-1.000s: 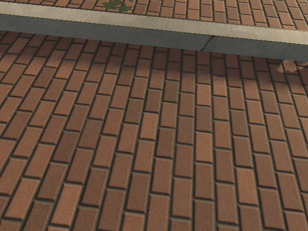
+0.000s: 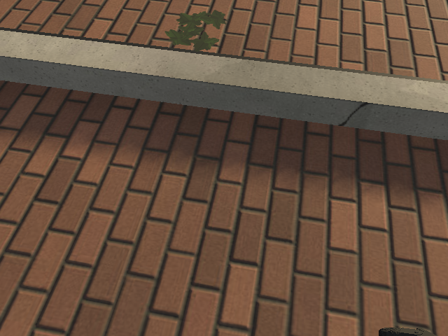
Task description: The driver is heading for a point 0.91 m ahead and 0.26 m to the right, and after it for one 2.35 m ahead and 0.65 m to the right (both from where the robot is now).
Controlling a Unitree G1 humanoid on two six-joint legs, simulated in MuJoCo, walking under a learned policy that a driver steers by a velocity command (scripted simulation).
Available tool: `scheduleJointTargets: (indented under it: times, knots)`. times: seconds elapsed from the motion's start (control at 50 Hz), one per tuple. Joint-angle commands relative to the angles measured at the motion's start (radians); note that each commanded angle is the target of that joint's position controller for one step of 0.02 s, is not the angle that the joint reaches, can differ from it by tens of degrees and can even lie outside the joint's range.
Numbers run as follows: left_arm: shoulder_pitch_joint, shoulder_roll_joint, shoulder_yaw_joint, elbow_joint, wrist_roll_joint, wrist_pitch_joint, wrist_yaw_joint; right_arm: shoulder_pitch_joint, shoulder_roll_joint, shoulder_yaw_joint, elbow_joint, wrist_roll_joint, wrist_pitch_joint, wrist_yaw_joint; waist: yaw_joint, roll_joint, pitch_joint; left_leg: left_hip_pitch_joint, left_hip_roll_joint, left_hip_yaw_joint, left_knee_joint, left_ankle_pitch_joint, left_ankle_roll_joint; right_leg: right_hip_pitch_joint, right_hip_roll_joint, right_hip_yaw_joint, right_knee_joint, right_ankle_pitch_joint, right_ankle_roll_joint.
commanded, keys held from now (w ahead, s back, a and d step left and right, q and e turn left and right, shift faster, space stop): w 0.10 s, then w+e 0.86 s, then w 0.04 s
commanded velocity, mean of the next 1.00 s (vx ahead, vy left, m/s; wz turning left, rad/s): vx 0.50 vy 0.00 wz -0.40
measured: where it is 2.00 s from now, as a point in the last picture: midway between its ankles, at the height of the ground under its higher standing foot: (311, 224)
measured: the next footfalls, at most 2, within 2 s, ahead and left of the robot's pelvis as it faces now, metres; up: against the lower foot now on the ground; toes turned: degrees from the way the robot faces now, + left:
left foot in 0.04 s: +0.20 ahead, +0.12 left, +0.00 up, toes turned +2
right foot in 0.60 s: +0.48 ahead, -0.14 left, +0.00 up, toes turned -16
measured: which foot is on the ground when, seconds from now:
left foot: up 0.00-0.02, down 0.04-0.62, up 0.64-1.00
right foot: down 0.00-0.04, up 0.06-0.58, down 0.60-1.00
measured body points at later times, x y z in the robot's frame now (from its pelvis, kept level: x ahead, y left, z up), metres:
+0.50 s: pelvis +0.27 +0.02 +0.00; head +0.29 +0.01 +0.45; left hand +0.48 +0.23 -0.11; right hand +0.24 -0.25 -0.13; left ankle +0.16 +0.12 -0.73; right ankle +0.43 -0.15 -0.69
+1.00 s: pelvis +0.55 -0.07 +0.01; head +0.58 -0.10 +0.46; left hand +0.72 +0.17 -0.10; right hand +0.65 -0.39 -0.08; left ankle +0.79 -0.01 -0.69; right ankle +0.44 -0.12 -0.73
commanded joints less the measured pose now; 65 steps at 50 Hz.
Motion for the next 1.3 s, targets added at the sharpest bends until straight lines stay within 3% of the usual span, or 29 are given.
scheduleJointTargets:
  times: [0.02, 0.04, 0.06, 0.08, 0.1, 0.14, 0.18, 0.26, 0.38, 0.48, 0.54, 0.58, 0.6, 0.62, 0.64, 0.66, 0.68, 0.7, 0.72, 0.8, 0.9, 1.02, 1.06, 1.08, 1.1, 1.12, 1.14, 1.18, 1.3]
  knots:
    - [-0.031, 0.159, 0.03, -0.044, 0.004, 0.011, 0.007, 0.18, -0.177, -0.066, -0.005, 0.001, -0.017, 0.0, -0.168, -0.101, -0.104, 0.291, -0.056, 0.042, -0.033, -0.053, 0.062, -0.041, -0.242, 0.07, 0.278, 0.791, -0.12]
    - [-0.024, 0.123, 0.012, -0.069, 0.02, 0.01, 0.008, 0.371, -0.249, -0.089, 0.037, -0.011, -0.014, -0.01, -0.231, -0.02, -0.254, 0.601, 0.09, -0.119, 0.001, -0.042, 0.124, -0.231, -0.184, 0.026, 0.574, 0.595, -0.086]
    - [0.105, -0.02, -0.029, -0.075, 0.019, -0.012, -0.005, 0.451, -0.33, -0.107, 0.065, -0.019, -0.008, -0.006, -0.168, 0.249, -0.387, 0.958, 0.323, -0.607, -0.102, -0.243, 0.291, -0.65, 0.009, 0.02, 0.941, -0.018, -0.017]
    - [0.058, 0.069, -0.012, -0.061, -0.005, -0.037, -0.009, 0.44, -0.224, -0.078, 0.059, -0.014, -0.008, -0.004, -0.197, 0.186, -0.391, 0.958, 0.328, -0.738, -0.206, -0.34, 0.281, -0.773, -0.01, 0.165, 1.077, -0.219, -0.031]
    - [-0.037, 0.142, 0.008, -0.093, -0.031, -0.053, -0.011, 0.348, -0.181, -0.062, 0.041, -0.012, -0.012, -0.006, -0.183, 0.138, -0.232, 0.83, 0.295, -0.584, -0.218, -0.298, 0.23, -0.843, -0.064, 0.162, 1.104, -0.152, -0.051]
    - [-0.115, 0.129, 0.013, -0.101, -0.022, -0.051, 0.001, 0.212, -0.122, -0.045, 0.015, -0.025, -0.017, -0.005, -0.128, 0.014, -0.089, 0.559, 0.228, -0.344, -0.272, -0.105, 0.185, -0.772, -0.15, 0.133, 1.001, 0.0, -0.048]
    - [-0.077, 0.09, 0.018, -0.086, -0.016, -0.018, 0.004, 0.188, -0.094, -0.039, 0.026, -0.035, -0.027, -0.002, -0.082, 0.045, -0.061, 0.44, 0.187, -0.228, -0.333, -0.056, 0.162, -0.668, -0.183, 0.149, 0.935, 0.063, -0.043]
    - [-0.124, 0.06, 0.022, -0.109, -0.014, 0.014, 0.007, 0.229, -0.132, -0.052, 0.06, -0.04, -0.037, -0.019, -0.073, 0.024, 0.001, 0.405, 0.182, -0.089, -0.395, 0.028, 0.165, -0.749, -0.18, 0.178, 0.827, 0.189, -0.023]
    - [-0.292, 0.037, 0.016, -0.172, 0.001, 0.004, -0.019, 0.262, -0.15, -0.054, 0.075, -0.033, -0.026, -0.046, -0.118, 0.012, 0.045, 0.451, 0.153, 0.087, -0.423, 0.066, 0.116, -0.765, -0.152, 0.104, 0.525, 0.456, -0.015]
    - [-0.428, 0.021, 0.004, -0.258, -0.002, 0.003, -0.049, 0.351, -0.167, -0.062, 0.109, -0.019, 0.007, -0.054, -0.162, -0.002, 0.084, 0.65, 0.212, 0.143, -0.345, 0.19, 0.108, -0.848, -0.135, 0.036, 0.412, 0.367, -0.044]
    - [-0.411, 0.049, 0.018, -0.292, -0.007, 0.006, -0.069, 0.32, -0.2, -0.072, 0.092, -0.013, 0.031, -0.063, -0.116, 0.041, 0.04, 0.699, 0.228, 0.185, -0.206, 0.558, 0.081, -0.742, -0.073, -0.043, 0.396, 0.227, -0.087]
    - [-0.242, 0.112, 0.053, -0.267, -0.011, 0.011, -0.07, 0.291, -0.225, -0.079, 0.074, -0.012, 0.047, -0.072, -0.014, 0.073, -0.072, 0.665, 0.21, 0.211, 0.053, 0.811, 0.052, -0.495, 0.006, -0.088, 0.388, 0.167, -0.136]
    - [-0.078, 0.175, 0.088, -0.229, -0.012, 0.013, -0.057, 0.274, -0.223, -0.075, 0.061, -0.008, 0.047, -0.075, 0.073, 0.041, -0.156, 0.53, 0.166, 0.227, 0.286, 0.699, 0.014, -0.23, 0.021, -0.044, 0.312, 0.23, -0.179]
    - [0.038, 0.277, 0.117, -0.207, -0.008, 0.024, -0.03, 0.303, -0.158, -0.054, 0.026, -0.032, 0.031, -0.069, 0.07, -0.145, -0.254, 0.195, 0.075, 0.227, 0.632, 0.139, -0.037, 0.093, -0.197, 0.318, 0.294, 0.218, -0.274]
    - [0.005, 0.311, 0.112, -0.234, -0.004, 0.013, -0.033, 0.344, -0.064, -0.02, -0.016, -0.026, -0.013, -0.049, -0.011, -0.268, -0.38, -0.127, -0.133, 0.018, 0.909, -0.588, -0.07, 0.32, -0.396, 0.88, 0.123, 0.121, -0.457]
    - [0.014, 0.224, 0.087, -0.235, 0.006, 0.007, -0.034, 0.224, -0.146, -0.039, -0.039, 0.011, -0.051, -0.032, 0.046, -0.157, -0.339, -0.246, -0.07, -0.12, 0.938, -0.545, -0.041, 0.313, -0.366, 0.805, 0.073, 0.118, -0.398]
    - [-0.032, 0.173, 0.075, -0.238, 0.003, -0.002, -0.031, 0.174, -0.157, -0.04, -0.057, 0.029, -0.068, -0.026, 0.027, -0.118, -0.214, -0.274, -0.023, -0.105, 0.874, -0.457, -0.017, 0.187, -0.327, 0.635, 0.075, 0.174, -0.353]
    - [-0.11, 0.145, 0.066, -0.254, -0.001, -0.007, -0.033, 0.171, -0.15, -0.043, -0.046, 0.011, -0.071, -0.034, -0.027, -0.023, -0.133, -0.219, 0.022, -0.097, 0.77, -0.388, -0.017, 0.024, -0.278, 0.521, 0.065, 0.258, -0.314]
    - [-0.168, 0.11, 0.055, -0.272, 0.001, -0.009, -0.032, 0.173, -0.167, -0.056, -0.04, -0.013, -0.062, -0.041, -0.062, -0.018, -0.09, -0.148, 0.048, -0.091, 0.689, -0.352, -0.027, -0.098, -0.244, 0.445, 0.046, 0.345, -0.295]
    - [-0.169, 0.149, 0.061, -0.29, 0.005, -0.012, -0.01, 0.173, -0.13, -0.056, -0.067, -0.034, -0.018, -0.045, -0.105, -0.05, -0.051, -0.053, 0.053, -0.064, 0.511, -0.257, -0.088, -0.293, -0.195, 0.346, -0.015, 0.485, -0.298]
    - [-0.098, 0.172, 0.068, -0.282, -0.004, 0.003, 0.013, -0.017, -0.09, -0.036, -0.131, -0.028, -0.02, -0.037, -0.033, -0.103, -0.017, 0.018, -0.024, -0.04, 0.12, 0.058, -0.109, -0.36, -0.113, 0.272, 0.004, 0.371, -0.219]
    - [-0.034, 0.152, 0.062, -0.259, -0.003, 0.014, 0.021, -0.054, -0.15, -0.048, -0.163, -0.013, -0.044, -0.008, -0.023, -0.146, -0.028, 0.066, -0.04, -0.076, -0.026, 0.027, -0.061, -0.197, -0.201, 0.405, 0.126, 0.292, -0.185]
    - [-0.045, 0.143, 0.058, -0.262, 0.004, 0.016, 0.02, 0.048, -0.169, -0.059, -0.138, -0.021, -0.053, -0.009, -0.08, -0.162, -0.054, 0.193, -0.057, -0.039, -0.07, -0.025, -0.015, -0.174, -0.186, 0.404, 0.218, 0.428, -0.159]
    - [-0.053, 0.111, 0.045, -0.271, 0.01, 0.014, 0.015, 0.157, -0.202, -0.073, -0.116, -0.034, -0.057, -0.014, -0.132, -0.14, -0.14, 0.373, -0.015, -0.068, -0.059, -0.021, 0.028, -0.209, -0.131, 0.364, 0.371, 0.49, -0.132]
    - [-0.01, 0.068, 0.027, -0.286, 0.026, 0.009, 0.014, 0.309, -0.264, -0.087, -0.102, -0.043, -0.056, -0.017, -0.168, -0.004, -0.288, 0.663, 0.156, -0.27, -0.019, -0.022, 0.113, -0.385, -0.045, 0.282, 0.661, 0.293, -0.088]
    - [0.165, 0.101, 0.043, -0.281, 0.041, 0.004, 0.002, 0.421, -0.331, -0.098, -0.043, -0.106, -0.014, -0.021, -0.129, 0.334, -0.385, 0.848, 0.355, -0.723, -0.144, -0.164, 0.221, -0.634, 0.122, 0.131, 0.957, -0.188, -0.039]
    - [0.105, 0.151, 0.048, -0.245, 0.071, 0.012, 0.004, 0.364, -0.236, -0.08, -0.067, -0.079, 0.005, -0.015, -0.123, 0.142, -0.264, 0.759, 0.329, -0.749, -0.199, -0.374, 0.193, -0.75, 0.041, 0.205, 1.039, -0.186, -0.056]
    - [-0.073, 0.127, 0.038, -0.279, 0.059, 0.007, -0.017, 0.26, -0.147, -0.049, -0.075, -0.071, 0.017, -0.015, -0.123, 0.006, -0.071, 0.522, 0.234, -0.486, -0.245, -0.295, 0.136, -0.721, -0.017, 0.196, 0.976, -0.028, -0.056]
    - [-0.115, 0.077, 0.014, -0.285, 0.071, 0.036, -0.038, 0.303, -0.146, -0.043, -0.003, -0.039, -0.01, -0.012, -0.079, 0.085, -0.028, 0.436, 0.154, -0.238, -0.304, 0.114, 0.154, -0.651, -0.067, 0.098, 0.763, 0.033, -0.017]
Velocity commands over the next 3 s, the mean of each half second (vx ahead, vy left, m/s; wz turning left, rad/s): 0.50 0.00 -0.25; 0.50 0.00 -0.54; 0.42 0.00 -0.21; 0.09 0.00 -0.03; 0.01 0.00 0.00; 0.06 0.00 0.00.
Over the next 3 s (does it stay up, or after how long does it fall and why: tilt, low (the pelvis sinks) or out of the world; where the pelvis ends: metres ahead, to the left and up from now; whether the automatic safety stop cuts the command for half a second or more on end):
stays up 0.87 -0.21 0.01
